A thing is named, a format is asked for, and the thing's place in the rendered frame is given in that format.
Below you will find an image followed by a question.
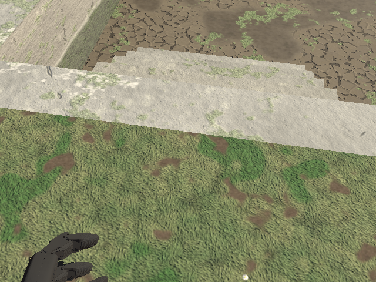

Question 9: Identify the left robot hand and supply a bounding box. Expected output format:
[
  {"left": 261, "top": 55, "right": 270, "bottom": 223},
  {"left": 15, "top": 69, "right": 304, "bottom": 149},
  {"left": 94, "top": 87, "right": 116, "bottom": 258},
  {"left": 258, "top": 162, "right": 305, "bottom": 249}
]
[{"left": 21, "top": 232, "right": 108, "bottom": 282}]

